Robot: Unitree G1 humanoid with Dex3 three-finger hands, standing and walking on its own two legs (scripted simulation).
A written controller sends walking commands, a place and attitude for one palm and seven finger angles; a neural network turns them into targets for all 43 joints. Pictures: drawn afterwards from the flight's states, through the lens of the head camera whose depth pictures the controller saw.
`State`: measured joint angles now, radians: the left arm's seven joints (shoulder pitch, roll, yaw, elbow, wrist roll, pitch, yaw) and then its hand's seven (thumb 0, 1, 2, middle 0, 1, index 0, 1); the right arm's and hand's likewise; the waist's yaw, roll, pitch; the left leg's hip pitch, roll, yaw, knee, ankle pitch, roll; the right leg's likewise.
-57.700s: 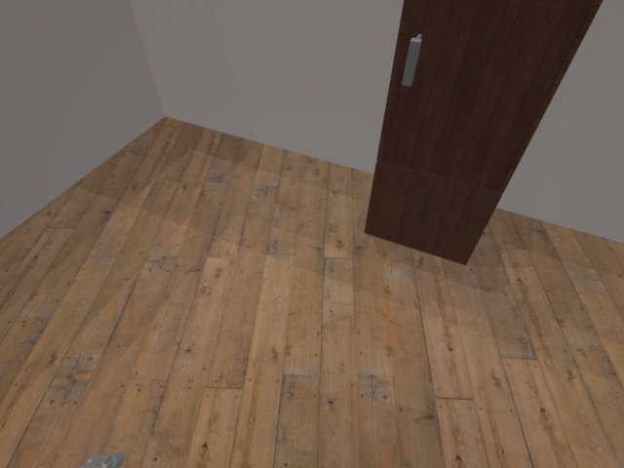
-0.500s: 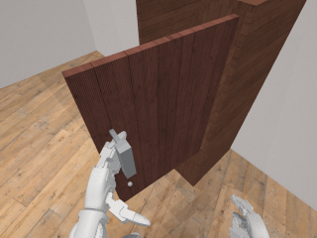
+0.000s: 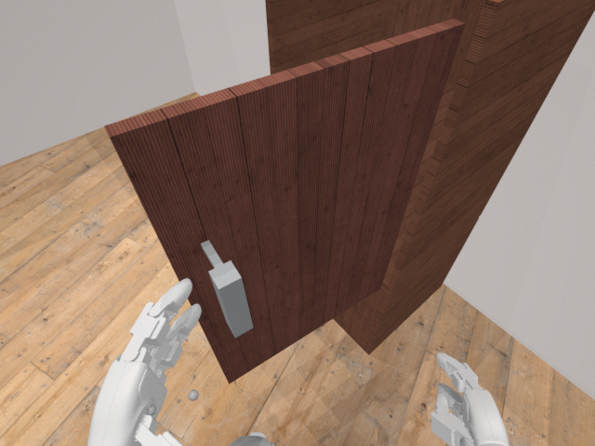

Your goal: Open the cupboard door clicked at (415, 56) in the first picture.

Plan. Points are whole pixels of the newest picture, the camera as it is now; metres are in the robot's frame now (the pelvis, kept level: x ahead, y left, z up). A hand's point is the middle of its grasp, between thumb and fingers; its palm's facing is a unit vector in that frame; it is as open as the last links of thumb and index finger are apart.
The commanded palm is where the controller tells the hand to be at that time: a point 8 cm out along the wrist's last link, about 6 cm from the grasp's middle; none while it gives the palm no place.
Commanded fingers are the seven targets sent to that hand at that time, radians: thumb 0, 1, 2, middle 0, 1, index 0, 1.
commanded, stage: slide the hand sideways off the handle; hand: left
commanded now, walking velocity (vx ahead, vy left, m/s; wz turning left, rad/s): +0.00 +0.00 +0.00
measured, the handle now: (224, 288) +0.29 +0.11 +0.10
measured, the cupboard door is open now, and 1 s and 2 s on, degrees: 83 83 83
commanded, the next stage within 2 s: draw the hand back to the body in 0.28 s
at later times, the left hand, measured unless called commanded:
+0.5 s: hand (141, 413) +0.15 +0.17 +0.10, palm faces -0.07 -1.00 -0.04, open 16.4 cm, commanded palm +0.12 +0.23 +0.11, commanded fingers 0.00 -0.50 0.30 -0.15 -0.30 -0.15 -0.30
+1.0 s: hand (68, 368) +0.17 +0.22 +0.15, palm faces +0.14 -0.96 -0.24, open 15.6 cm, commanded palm +0.13 +0.28 +0.17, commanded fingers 0.00 -0.08 0.48 -0.17 -0.30 -0.17 -0.30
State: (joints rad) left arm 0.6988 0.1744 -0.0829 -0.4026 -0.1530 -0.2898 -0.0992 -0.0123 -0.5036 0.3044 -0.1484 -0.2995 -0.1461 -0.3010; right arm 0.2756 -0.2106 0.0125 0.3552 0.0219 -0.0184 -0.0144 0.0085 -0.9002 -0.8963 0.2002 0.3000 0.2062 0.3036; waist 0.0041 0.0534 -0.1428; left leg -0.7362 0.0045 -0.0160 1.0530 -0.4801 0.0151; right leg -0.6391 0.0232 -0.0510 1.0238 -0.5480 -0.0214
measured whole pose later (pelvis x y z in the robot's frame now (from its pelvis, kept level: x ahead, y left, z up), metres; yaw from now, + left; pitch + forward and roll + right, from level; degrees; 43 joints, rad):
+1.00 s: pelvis +0.00 +0.03 +0.03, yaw -1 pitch +4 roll -3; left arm 0.66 0.32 0.16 -0.52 -0.15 -0.03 -0.02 -0.01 -0.37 0.36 -0.16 -0.30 -0.15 -0.30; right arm 0.28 -0.21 0.05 0.44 0.05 -0.09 -0.10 0.01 -0.90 -0.90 0.20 0.30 0.21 0.30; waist 0.04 0.05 -0.12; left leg -0.53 0.00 0.00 0.87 -0.41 0.05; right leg -0.41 0.03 -0.03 0.78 -0.43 0.01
